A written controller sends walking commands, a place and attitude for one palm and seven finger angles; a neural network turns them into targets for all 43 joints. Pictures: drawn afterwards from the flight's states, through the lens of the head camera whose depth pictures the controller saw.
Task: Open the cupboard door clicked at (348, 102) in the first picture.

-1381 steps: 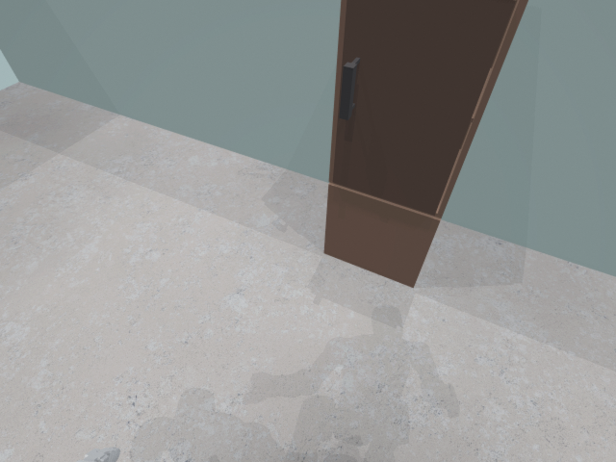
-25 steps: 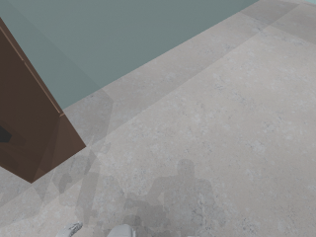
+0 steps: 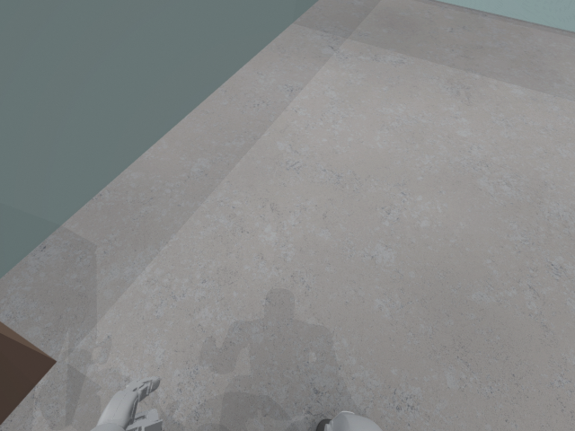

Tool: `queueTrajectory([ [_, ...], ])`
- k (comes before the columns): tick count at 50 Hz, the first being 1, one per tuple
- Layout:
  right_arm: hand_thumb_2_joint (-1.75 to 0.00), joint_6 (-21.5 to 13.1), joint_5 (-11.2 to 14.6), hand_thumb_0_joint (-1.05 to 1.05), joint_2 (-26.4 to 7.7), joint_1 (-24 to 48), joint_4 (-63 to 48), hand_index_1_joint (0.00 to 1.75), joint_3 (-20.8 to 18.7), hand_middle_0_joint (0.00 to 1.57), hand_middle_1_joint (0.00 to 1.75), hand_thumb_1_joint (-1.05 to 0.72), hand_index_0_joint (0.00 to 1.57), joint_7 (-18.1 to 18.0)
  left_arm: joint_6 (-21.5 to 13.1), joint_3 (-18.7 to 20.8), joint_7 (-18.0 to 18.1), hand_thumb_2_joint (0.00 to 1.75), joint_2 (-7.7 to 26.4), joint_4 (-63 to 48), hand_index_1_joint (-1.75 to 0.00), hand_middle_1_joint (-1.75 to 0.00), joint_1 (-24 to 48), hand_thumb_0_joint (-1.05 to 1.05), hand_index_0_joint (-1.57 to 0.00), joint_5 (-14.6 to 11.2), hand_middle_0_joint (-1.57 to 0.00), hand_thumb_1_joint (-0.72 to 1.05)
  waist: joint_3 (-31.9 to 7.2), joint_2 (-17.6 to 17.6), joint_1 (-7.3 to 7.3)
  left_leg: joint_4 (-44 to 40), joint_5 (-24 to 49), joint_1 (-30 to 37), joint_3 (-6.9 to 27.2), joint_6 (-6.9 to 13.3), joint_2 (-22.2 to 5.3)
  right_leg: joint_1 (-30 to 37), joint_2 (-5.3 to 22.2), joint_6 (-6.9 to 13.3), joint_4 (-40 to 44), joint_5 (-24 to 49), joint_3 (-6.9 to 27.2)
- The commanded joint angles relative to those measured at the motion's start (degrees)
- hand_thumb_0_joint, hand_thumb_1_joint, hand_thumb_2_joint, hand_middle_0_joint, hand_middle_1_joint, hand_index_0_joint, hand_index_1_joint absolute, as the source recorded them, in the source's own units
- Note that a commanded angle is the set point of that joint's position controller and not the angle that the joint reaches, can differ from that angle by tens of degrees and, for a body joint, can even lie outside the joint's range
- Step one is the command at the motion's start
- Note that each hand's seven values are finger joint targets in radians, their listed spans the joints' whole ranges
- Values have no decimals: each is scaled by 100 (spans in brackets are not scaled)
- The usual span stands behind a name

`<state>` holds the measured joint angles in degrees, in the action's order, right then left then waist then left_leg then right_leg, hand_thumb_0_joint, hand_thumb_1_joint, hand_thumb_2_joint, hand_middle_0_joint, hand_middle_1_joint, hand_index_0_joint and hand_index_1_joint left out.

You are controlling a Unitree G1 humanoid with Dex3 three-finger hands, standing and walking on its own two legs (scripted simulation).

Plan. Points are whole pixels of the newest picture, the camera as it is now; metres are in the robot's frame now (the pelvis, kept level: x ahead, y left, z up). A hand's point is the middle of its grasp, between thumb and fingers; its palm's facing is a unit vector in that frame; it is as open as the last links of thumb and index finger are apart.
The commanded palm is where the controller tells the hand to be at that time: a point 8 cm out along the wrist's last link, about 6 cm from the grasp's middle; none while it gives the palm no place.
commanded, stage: walk to a spot facing it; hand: left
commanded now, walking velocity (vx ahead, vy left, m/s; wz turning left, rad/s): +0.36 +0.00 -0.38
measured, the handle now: out of the picture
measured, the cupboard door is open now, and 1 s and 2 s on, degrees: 46 46 46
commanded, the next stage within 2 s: turn to face it in 1.10 s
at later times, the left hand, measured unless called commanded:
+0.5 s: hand (197, 334) +0.29 +0.16 -0.16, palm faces -0.16 -0.97 -0.17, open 7.4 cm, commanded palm none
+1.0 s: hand (240, 261) +0.45 +0.10 -0.18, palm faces -0.22 -0.96 -0.16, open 7.3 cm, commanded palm none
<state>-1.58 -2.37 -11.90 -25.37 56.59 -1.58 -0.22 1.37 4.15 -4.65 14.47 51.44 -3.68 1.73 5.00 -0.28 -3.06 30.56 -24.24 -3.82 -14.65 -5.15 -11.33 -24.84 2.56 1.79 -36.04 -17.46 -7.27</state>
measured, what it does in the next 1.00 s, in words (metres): walks ahead: right foot, then left foot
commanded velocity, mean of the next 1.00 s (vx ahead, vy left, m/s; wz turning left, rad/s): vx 0.37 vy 0.00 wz -0.17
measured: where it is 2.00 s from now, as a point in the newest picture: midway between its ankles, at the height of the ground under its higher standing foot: (343, 293)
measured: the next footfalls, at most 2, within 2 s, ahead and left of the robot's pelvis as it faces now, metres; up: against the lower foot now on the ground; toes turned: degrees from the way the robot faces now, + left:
right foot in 0.02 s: +0.12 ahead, -0.12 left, +0.00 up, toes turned -7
left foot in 0.32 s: +0.25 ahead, +0.11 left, +0.00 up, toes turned -1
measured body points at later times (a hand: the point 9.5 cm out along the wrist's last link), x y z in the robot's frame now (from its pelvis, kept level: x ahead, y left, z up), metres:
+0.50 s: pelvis +0.19 -0.02 +0.01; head +0.22 -0.01 +0.46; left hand +0.30 +0.22 -0.14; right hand +0.17 -0.25 -0.13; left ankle +0.21 +0.12 -0.73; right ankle +0.17 -0.15 -0.67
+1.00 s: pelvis +0.41 -0.08 +0.00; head +0.43 -0.06 +0.45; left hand +0.47 +0.15 -0.17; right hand +0.40 -0.32 -0.13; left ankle +0.47 +0.03 -0.73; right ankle +0.30 -0.18 -0.67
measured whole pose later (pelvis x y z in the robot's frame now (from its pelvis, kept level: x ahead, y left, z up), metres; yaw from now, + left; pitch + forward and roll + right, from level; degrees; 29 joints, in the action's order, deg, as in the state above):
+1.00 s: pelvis +0.41 -0.08 +0.00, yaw -15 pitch +0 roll +0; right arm -4.5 -2.6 -8.8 -14.2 56.4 -2.8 0.3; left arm -0.4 4.1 -1.3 11.9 63.3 -16.9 1.5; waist 1.4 2.9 -1.3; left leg 34.9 -15.4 -19.5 -8.6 0.5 -5.4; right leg -20.8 1.8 1.3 -59.2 -24.2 -2.5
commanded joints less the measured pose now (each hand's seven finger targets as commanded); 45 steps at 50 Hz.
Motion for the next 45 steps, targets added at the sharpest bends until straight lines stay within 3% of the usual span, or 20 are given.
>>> queueTrajectory([
  [1, -90, -178, 205, 0, -666, 1360, -997, 30, -158, 20, 30, -90, 20, -11, -253, 476, 295, 90, 1732, 363, -30, -30, -2442, 0, -20, -152, -20, 90, -1152, 1427, 1430, 4516, -1316, -4313, 948, 242, 497, 3873, 2330, 1518, 2211, -446, 4264],
  [2, -90, -165, 199, 0, -711, 1359, -1011, 30, -206, 20, 30, -90, 20, -3, -215, 407, 354, 90, 1608, 161, -30, -30, -1739, 0, -20, -143, -20, 90, -733, 1156, 1047, 4656, -900, -4297, 1288, 237, 176, 2849, 2251, 1579, 2429, -1887, 4137],
  [5, -90, -12, 65, 0, -570, 966, -528, 30, -226, 20, 30, -90, 20, 21, -309, 196, 442, 90, 790, -204, -30, -30, -534, 0, -20, -25, -20, 90, -506, 978, 284, 3413, 112, -2842, 1332, 171, 66, 954, 1365, 979, 2451, -874, 2321],
  [13, -90, -146, 49, 0, -364, 650, -380, 30, -213, 20, 30, -90, 20, 80, -364, 217, 335, 90, 697, 89, -30, -30, -625, 0, -20, -64, -20, 90, -346, 431, 16, 122, 1328, -782, 684, 184, 752, 339, 688, 691, 1899, -1064, 1677],
  [14, -90, -180, 52, 0, -515, 365, -282, 30, -256, 20, 30, -90, 20, 38, -349, 175, 332, 90, 531, 85, -30, -30, -636, 0, -20, -57, -20, 90, -362, -23, -115, -217, 1007, -59, 930, 246, 609, -178, 462, 560, 1304, -1117, 1576],
  [16, -90, -223, -101, 0, -1442, -835, -77, 30, -438, 20, 30, -90, 20, -79, -365, 38, 281, 90, -30, -203, -30, -30, -547, 0, -20, -105, -20, 90, -647, -2189, -581, -2046, -1408, 830, 4349, 1260, -1667, -1704, -594, 23, -2009, -1623, 385],
  [17, -90, -181, -69, 0, -1410, -685, -135, 30, -433, 20, 30, -90, 20, -78, -432, 84, 258, 90, 141, -326, -30, -30, -183, 0, -20, -42, -20, 90, -356, -1281, -504, -2214, -1532, 416, 4770, 1664, -1904, -1999, -121, 100, -2861, -1314, 899],
  [18, -90, -214, -72, 0, -1219, -439, -195, 30, -386, 20, 30, -90, 20, -61, -463, 92, 251, 90, 143, -275, -30, -30, 13, 0, -20, 11, -20, 90, -168, -875, -367, -2152, -1147, -17, 4362, 1586, -1642, -2081, 28, 74, -3398, -885, 915],
  [20, -90, -315, -39, 0, -773, 43, -236, 30, -261, 20, 30, -90, 20, -80, -448, 73, 183, 90, 43, -122, -30, -30, -132, 0, -20, 23, -20, 90, -108, -903, -46, -2005, 426, -158, 2997, 1259, -1167, -1958, 322, -56, -3271, -154, 903],
  [23, -90, -353, -12, 0, -734, 49, -72, 30, -251, 20, 30, -90, 20, -75, -360, -35, 133, 90, -161, -32, -30, -30, -157, 0, -20, -23, -20, 90, -538, -956, 45, -1714, 2055, -71, 1379, 1064, -690, -964, 318, -129, -1538, -62, 488],
  [26, -90, -256, -2, 0, -774, 63, 22, 30, -279, 20, 30, -90, 20, -29, -344, -54, 127, 90, -174, 45, -30, -30, -120, 0, -20, -23, -20, 90, -424, -854, 33, -1641, 1566, -507, 1038, 1025, -611, 95, 32, -109, -281, 110, 0],
  [29, -90, -161, 25, 0, -706, 270, 74, 30, -252, 20, 30, -90, 20, 9, -354, 60, 171, 90, 102, 343, -30, -30, -846, 0, -20, -7, -20, 90, -436, -345, 444, -919, 568, -1334, 767, 742, -291, 1723, -202, -8, 551, 414, -71],
  [30, -90, -163, 75, 0, -538, 452, 29, 30, -195, 20, 30, -90, 20, 35, -382, 165, 216, 90, 451, 554, -30, -30, -1569, 0, -20, 10, -20, 90, -647, 197, 842, 192, 419, -2131, 352, 560, 88, 2809, 315, 229, 910, -323, 708],
  [31, -90, -179, 155, 0, -173, 644, -160, 30, -112, 20, 30, -90, 20, 80, -419, 335, 289, 90, 1121, 810, -30, -30, -2387, 0, -20, 12, -20, 90, -833, 1843, 1202, 1928, -371, -3482, -31, 346, 777, 3743, 1622, 873, 1816, -1368, 2798],
  [32, -90, -186, 138, 0, -331, 1201, -408, 30, -139, 20, 30, -90, 20, 78, -386, 373, 325, 90, 1292, 880, -30, -30, -2660, 0, -20, -99, -20, 90, -683, 1727, 1363, 3193, -1268, -4026, 688, 411, 714, 3571, 2235, 1323, 2605, -1472, 3899],
  [34, -90, -179, 120, 0, -452, 1277, -286, 30, -255, 20, 30, -90, 20, 54, -374, 252, 471, 90, 784, 692, -30, -30, -1761, 0, -20, -71, -20, 90, -375, 1482, 812, 3501, -480, -3996, 1372, 414, 177, 2649, 1974, 1216, 2511, -1393, 3134],
  [36, -90, -87, 71, 0, -262, 1131, -64, 30, -220, 20, 30, -90, 20, 86, -444, 116, 496, 90, 387, 572, -30, -30, -1304, 0, -20, -32, -20, 90, -187, 1085, 450, 2836, -25, -3059, 1300, 335, 77, 1509, 1646, 956, 2552, -387, 2072],
  [43, -90, -159, 45, 0, -122, 376, 200, 30, -218, 20, 30, -90, 20, 151, -483, 146, 393, 90, 494, 701, -30, -30, -1073, 0, -20, -81, -20, 90, -197, 116, -30, -88, 1366, -567, 480, 288, 714, 508, 882, 545, 1859, -778, 976],
  [44, -90, -193, 46, 0, -373, -3, 285, 30, -283, 20, 30, -90, 20, 108, -466, 103, 379, 90, 331, 679, -30, -30, -1084, 0, -20, -68, -20, 90, -331, -383, -195, -349, 943, 110, 903, 414, 494, 57, 595, 399, 1017, -711, 837],
  [45, -90, -241, -27, 0, -946, -726, 439, 30, -408, 20, 30, -90, 20, 40, -456, 36, 348, 90, -12, 528, -30, -30, -1051, 0, -20, -86, -20, 90, -561, -1543, -484, -1079, 57, 728, 2617, 871, -613, -768, 7, 108, -736, -805, 230],
])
